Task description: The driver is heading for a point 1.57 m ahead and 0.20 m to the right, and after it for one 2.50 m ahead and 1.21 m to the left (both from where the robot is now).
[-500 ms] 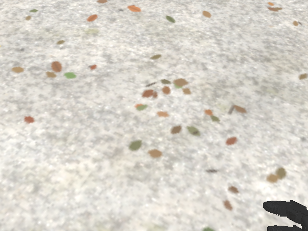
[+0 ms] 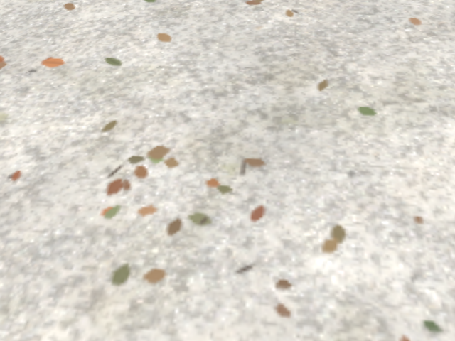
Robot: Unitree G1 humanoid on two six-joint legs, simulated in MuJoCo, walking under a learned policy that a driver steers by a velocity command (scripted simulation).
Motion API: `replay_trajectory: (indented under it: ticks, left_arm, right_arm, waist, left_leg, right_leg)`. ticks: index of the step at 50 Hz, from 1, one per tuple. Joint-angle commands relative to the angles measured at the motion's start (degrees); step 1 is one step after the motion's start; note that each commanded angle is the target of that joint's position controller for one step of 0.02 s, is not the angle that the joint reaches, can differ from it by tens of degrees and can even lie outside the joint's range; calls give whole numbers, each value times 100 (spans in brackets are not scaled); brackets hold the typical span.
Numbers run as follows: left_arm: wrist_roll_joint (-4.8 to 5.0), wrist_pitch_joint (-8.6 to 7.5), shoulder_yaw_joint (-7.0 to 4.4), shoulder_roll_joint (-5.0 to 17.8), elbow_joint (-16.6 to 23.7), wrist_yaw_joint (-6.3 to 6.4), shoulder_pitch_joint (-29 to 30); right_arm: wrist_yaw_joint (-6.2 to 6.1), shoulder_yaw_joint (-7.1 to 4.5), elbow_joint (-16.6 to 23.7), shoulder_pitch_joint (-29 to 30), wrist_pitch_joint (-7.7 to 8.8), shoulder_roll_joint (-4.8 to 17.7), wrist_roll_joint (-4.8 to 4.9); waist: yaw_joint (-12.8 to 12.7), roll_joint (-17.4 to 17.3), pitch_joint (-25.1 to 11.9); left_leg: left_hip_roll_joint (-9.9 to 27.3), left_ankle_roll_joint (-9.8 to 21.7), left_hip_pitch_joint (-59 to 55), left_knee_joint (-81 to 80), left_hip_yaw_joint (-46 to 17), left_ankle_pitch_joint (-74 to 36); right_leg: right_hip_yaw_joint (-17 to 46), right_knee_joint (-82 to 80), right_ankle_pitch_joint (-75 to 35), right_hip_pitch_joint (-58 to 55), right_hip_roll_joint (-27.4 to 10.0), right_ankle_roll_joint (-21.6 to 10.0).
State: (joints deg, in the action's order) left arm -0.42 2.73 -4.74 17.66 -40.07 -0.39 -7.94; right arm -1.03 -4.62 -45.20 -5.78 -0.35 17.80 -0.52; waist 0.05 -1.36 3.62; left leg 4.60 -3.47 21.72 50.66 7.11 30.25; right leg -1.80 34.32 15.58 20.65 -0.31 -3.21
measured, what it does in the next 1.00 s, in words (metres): walks ahead, turning right: left foot, then right foot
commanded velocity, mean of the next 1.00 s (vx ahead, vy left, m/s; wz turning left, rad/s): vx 0.20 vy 0.00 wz -0.33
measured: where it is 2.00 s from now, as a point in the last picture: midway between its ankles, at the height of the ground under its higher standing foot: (328, 251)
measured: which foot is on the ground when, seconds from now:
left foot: up 0.00-0.38, down 0.40-0.80, up 0.82-1.00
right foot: down 0.00-0.40, up 0.42-0.78, down 0.80-1.00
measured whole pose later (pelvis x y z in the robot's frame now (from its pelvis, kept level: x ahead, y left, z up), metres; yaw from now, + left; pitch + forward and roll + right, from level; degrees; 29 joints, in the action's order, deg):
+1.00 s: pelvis +0.15 -0.07 +0.02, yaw -19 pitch +2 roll +0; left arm 0.1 -4.0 -2.3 14.6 -44.2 -0.8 -20.8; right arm 1.3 -3.5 -44.6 -13.3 4.6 18.1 0.7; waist -1.8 -2.8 -0.4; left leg 5.3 0.7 33.8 57.2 -0.3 11.4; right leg -0.2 16.8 13.2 5.3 2.3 -3.2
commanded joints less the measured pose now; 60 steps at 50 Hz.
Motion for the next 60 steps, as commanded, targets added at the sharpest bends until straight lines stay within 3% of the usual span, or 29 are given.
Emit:
replay_trajectory:
  ticks: [1,2,3,5,9,13,16,19,20,21,22,23,24,25,26,32,34,37,39,40,41,42,43,44,46,50,54,57,60]
  left_arm:
    - [17,-292,-304,1180,292,45,-421]
    - [119,-290,-237,966,339,85,-161]
    - [141,-261,-198,898,387,135,21]
    - [77,-226,-183,898,447,193,46]
    - [112,-177,-231,1031,455,259,-57]
    - [90,-116,-249,1086,504,229,27]
    - [106,-80,-238,1061,531,186,88]
    - [177,-12,-188,970,603,217,306]
    - [157,-3,-133,793,607,244,156]
    - [51,-15,-16,411,564,232,-178]
    - [108,-87,-106,674,748,234,-62]
    - [65,-148,-194,1027,632,237,-108]
    - [94,-172,-236,1078,540,198,-117]
    - [73,-170,-201,888,416,190,-192]
    - [60,-192,-164,776,402,171,-144]
    - [99,-510,78,232,524,31,530]
    - [137,-575,97,244,522,-9,546]
    - [195,-628,58,375,387,-45,151]
    - [229,-612,-40,531,104,7,-653]
    - [222,-612,-124,767,-24,66,-1376]
    - [123,-577,-274,1502,-41,92,-1818]
    - [74,-643,-238,1310,-102,22,-1954]
    - [77,-709,-101,924,-66,-18,-1603]
    - [51,-753,-23,681,-18,-41,-1345]
    - [34,-757,51,491,20,-55,-1007]
    - [62,-770,25,566,-57,-2,-1078]
    - [103,-754,-9,719,-253,67,-1389]
    - [148,-732,-26,780,-445,79,-1681]
    - [170,-660,-59,844,-574,102,-1757]
  right_arm:
    - [-71,-143,511,302,43,559,86]
    - [-128,-171,447,276,27,623,31]
    - [-157,-196,444,237,18,663,-5]
    - [-149,-189,411,84,34,569,16]
    - [-128,-112,441,216,47,372,46]
    - [-67,-111,460,263,66,429,77]
    - [0,-131,479,199,141,491,106]
    - [85,-158,349,-291,236,503,105]
    - [84,-206,310,-433,244,702,43]
    - [50,-236,377,-464,208,997,-51]
    - [71,-266,326,-461,195,1195,-208]
    - [62,-193,459,-314,243,897,-136]
    - [37,-142,447,-247,268,705,-32]
    - [14,-117,431,-242,295,663,59]
    - [-10,-90,363,-333,316,613,109]
    - [-36,-118,190,-921,372,816,127]
    - [12,-149,146,-1059,369,952,156]
    - [93,-146,107,-1080,331,1003,255]
    - [128,-30,68,-1096,340,705,211]
    - [163,99,131,-965,383,327,122]
    - [156,220,468,-948,514,-73,49]
    - [110,78,567,-692,608,480,198]
    - [132,-13,569,-655,639,747,301]
    - [155,-7,497,-659,649,708,289]
    - [194,-13,451,-598,641,592,140]
    - [257,70,535,-342,560,295,87]
    - [317,197,813,487,580,65,119]
    - [406,211,986,925,605,111,162]
    - [484,178,1084,1029,636,252,156]
  waist:
    - [-214,762,-1085]
    - [-119,601,-986]
    - [-4,678,-964]
    - [72,745,-1105]
    - [-39,760,-1076]
    - [-114,954,-908]
    - [-128,1053,-874]
    - [174,1037,-960]
    - [136,780,-1048]
    - [-81,-484,-1224]
    - [-103,-1572,-814]
    - [-15,-1028,-665]
    - [-42,-797,-521]
    - [-49,-756,-392]
    - [33,-755,-244]
    - [436,-795,-172]
    - [456,-856,-146]
    - [183,-759,-133]
    - [-240,-541,-383]
    - [-597,-42,-774]
    - [-593,1600,-1141]
    - [-746,1343,-948]
    - [-542,1103,-358]
    - [-423,1043,-131]
    - [-225,824,75]
    - [-159,604,-4]
    - [-395,586,140]
    - [-472,526,281]
    - [-335,535,218]
  left_leg:
    - [-227,9,1837,1757,-986,216]
    - [-161,19,1857,1555,-1058,-137]
    - [-182,1,1604,1459,-1083,-419]
    - [-336,-49,1307,1260,-1067,-778]
    - [-465,-171,1015,69,-1141,-1038]
    - [-587,-166,459,-691,-1186,-1050]
    - [-671,-78,163,-1252,-1216,-941]
    - [-656,120,-689,-2757,-1073,-1876]
    - [-169,304,-1288,-3086,-1369,-2494]
    - [995,773,-1943,-3348,-2539,-2899]
    - [1682,1735,-1601,-3620,-3841,-2389]
    - [1658,1911,-1524,-3772,-3830,-1232]
    - [1331,1673,-1556,-3844,-3429,-214]
    - [1048,1458,-1688,-3917,-3184,211]
    - [1022,1428,-1800,-3986,-3108,189]
    - [712,1392,-1635,-4176,-2109,-961]
    - [747,1435,-1327,-4135,-1966,-1067]
    - [858,1435,-843,-3916,-1961,-946]
    - [658,1183,-246,-3280,-1722,-1209]
    - [237,842,326,-1969,-1220,-1296]
    - [-405,430,1846,32,-477,-313]
    - [-373,414,2500,1168,-976,260]
    - [-45,544,2871,1539,-1125,-229]
    - [104,615,2840,1518,-1091,-759]
    - [297,579,2567,1100,-1077,-1462]
    - [227,292,2268,190,-850,-2427]
    - [-27,230,1619,-1320,-647,-3460]
    - [-138,365,1479,-1861,-695,-3666]
    - [-220,612,1414,-2166,-721,-3215]
  right_leg:
    - [2228,-1316,-3403,-2015,-1654,-1420]
    - [2071,-1333,-3123,-1881,-1509,-1194]
    - [1951,-1368,-3103,-1611,-1396,-1113]
    - [1841,-1386,-3202,-1510,-1234,-1099]
    - [1964,-1352,-2596,-1490,-1089,-1050]
    - [2348,-1378,-1743,-1043,-991,-1032]
    - [2756,-1239,-1781,-1067,-940,-982]
    - [2825,-829,-1874,-1002,-678,-665]
    - [2603,-494,-1222,-639,-431,-372]
    - [1748,665,786,126,254,-22]
    - [1055,1581,2112,1205,769,199]
    - [1283,2402,1800,1405,415,305]
    - [1237,2636,1341,1598,324,339]
    - [1167,2691,1054,1782,286,429]
    - [1161,2692,781,1987,225,498]
    - [212,920,150,1153,-87,593]
    - [44,314,253,556,-21,523]
    - [-105,-608,-285,-471,74,299]
    - [-22,-964,-387,-1826,103,109]
    - [854,-1222,-78,-2826,-566,-115]
    - [3088,-1742,824,-3746,-1946,-848]
    - [4207,-2218,1833,-3275,-2291,-1423]
    - [3715,-2303,2136,-2960,-2092,-1312]
    - [3118,-2377,1752,-2676,-1760,-1141]
    - [2281,-2538,408,-2190,-1392,-926]
    - [1325,-2720,-1375,-1880,-1109,-918]
    - [782,-2819,-1618,-1522,-951,-790]
    - [786,-2761,-1621,-1793,-1170,-769]
    - [783,-2366,-2387,-2429,-1402,-636]
Velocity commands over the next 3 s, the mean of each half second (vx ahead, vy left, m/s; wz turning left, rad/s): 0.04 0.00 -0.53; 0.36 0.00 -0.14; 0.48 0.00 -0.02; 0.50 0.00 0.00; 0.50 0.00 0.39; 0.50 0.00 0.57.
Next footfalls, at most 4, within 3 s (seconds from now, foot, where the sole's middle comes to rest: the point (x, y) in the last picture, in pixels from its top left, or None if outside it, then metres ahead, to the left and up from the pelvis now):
0.40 left None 0.11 0.13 -0.77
0.80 right None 0.11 -0.15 -0.77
1.28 left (270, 313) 0.52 -0.05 -0.77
1.80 right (371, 248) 0.71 -0.37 -0.77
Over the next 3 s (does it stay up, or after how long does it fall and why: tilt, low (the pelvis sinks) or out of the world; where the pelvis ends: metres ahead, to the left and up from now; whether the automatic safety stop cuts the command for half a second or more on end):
stays up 1.26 -0.34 0.01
